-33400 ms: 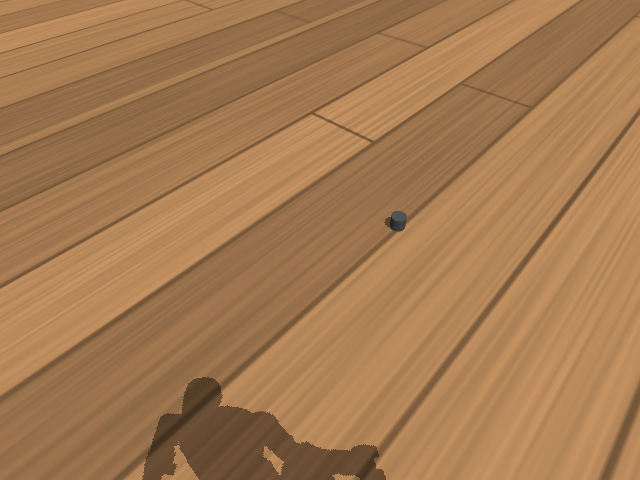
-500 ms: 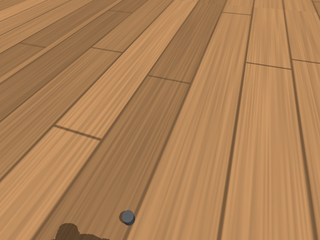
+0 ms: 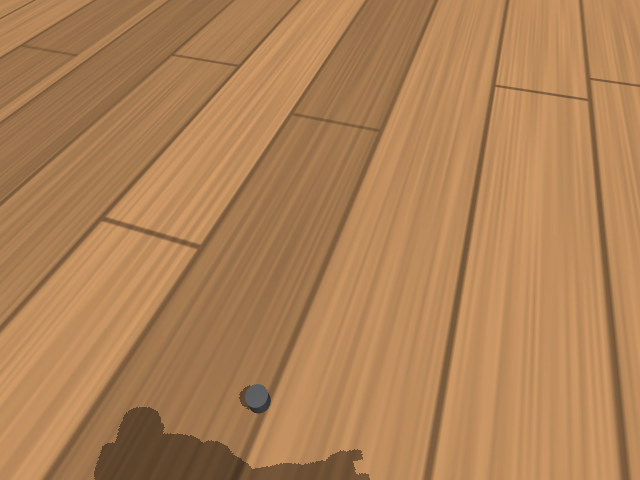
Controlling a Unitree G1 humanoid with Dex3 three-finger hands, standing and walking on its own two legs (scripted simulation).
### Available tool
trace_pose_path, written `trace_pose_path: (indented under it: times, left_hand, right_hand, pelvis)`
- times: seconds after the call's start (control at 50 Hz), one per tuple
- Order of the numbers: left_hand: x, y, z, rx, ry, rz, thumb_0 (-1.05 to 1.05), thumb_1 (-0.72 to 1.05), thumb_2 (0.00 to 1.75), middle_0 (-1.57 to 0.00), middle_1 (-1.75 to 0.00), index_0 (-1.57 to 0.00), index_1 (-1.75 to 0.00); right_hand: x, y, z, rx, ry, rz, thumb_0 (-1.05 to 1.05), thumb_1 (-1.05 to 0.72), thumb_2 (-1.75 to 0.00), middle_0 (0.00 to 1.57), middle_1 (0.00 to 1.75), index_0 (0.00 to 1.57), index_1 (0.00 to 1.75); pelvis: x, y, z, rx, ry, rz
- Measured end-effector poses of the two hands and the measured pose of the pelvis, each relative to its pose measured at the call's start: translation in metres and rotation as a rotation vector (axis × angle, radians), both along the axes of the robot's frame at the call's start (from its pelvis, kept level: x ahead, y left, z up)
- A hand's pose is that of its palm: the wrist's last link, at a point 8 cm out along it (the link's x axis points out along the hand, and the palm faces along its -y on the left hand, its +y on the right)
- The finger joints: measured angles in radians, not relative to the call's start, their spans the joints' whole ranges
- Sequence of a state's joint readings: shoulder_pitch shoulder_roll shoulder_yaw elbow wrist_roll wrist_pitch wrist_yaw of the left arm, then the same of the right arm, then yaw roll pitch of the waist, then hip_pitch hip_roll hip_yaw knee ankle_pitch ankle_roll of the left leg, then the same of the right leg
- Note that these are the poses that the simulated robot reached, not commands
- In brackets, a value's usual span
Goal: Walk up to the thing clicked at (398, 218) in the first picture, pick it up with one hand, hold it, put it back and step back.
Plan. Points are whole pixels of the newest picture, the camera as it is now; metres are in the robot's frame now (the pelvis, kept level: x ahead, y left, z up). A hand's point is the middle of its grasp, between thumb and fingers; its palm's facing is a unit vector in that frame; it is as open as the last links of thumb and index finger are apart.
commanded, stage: step back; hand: left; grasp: from above
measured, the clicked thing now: (258, 398) +0.44 +0.22 -0.74
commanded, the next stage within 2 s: none
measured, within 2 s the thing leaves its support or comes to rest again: neither
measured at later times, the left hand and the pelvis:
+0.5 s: hand out of the picture +0.04 +0.28 -0.17, palm faces -0.10 -0.91 -0.40, open 7.4 cm; pelvis -0.09 +0.02 -0.02, yaw -5 degrees
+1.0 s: hand out of the picture -0.10 +0.30 -0.16, palm faces +0.02 -0.92 -0.39, open 7.4 cm; pelvis -0.23 +0.03 -0.01, yaw +1 degrees
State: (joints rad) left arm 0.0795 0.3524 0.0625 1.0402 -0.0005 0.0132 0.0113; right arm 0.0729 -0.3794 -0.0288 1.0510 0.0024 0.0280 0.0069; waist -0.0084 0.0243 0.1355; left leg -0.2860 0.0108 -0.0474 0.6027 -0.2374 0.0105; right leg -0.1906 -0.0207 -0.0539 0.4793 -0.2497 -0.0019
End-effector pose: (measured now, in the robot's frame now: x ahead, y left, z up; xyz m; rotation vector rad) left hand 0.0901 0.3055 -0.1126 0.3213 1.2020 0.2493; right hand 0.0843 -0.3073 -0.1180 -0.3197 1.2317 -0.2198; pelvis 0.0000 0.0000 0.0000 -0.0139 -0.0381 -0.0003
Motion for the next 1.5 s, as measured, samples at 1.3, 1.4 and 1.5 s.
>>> trace_pose_path:
  times: [1.3, 1.4, 1.5]
  left_hand:
    - [-0.344, 0.014, -0.006, 0.044, 0.011, -0.073, 0.01, 0.91, 0.9, -0.21, -0.3, -0.2, -0.3]
    - [-0.377, 0.012, 0.008, 0.054, 0.001, -0.056, 0.01, 0.9, 0.9, -0.21, -0.3, -0.2, -0.3]
    - [-0.39, 0.023, 0.011, 0.078, -0.074, -0.063, 0.01, 0.9, 0.9, -0.21, -0.3, -0.2, -0.3]
  right_hand:
    - [-0.297, 0.004, -0.007, -0.028, -0.152, 0.022, 0.0, -0.9, -0.9, 0.2, 0.3, 0.2, 0.3]
    - [-0.346, 0.003, -0.006, -0.019, -0.095, 0.012, 0.0, -0.9, -0.9, 0.2, 0.3, 0.2, 0.3]
    - [-0.397, 0.008, -0.011, -0.034, -0.017, 0.035, 0.0, -0.9, -0.9, 0.2, 0.3, 0.2, 0.3]
  pelvis:
    - [-0.33, 0.009, -0.021, -0.006, -0.018, -0.055]
    - [-0.359, 0.01, -0.011, 0.037, -0.008, -0.048]
    - [-0.393, 0.016, -0.014, 0.031, -0.002, -0.008]
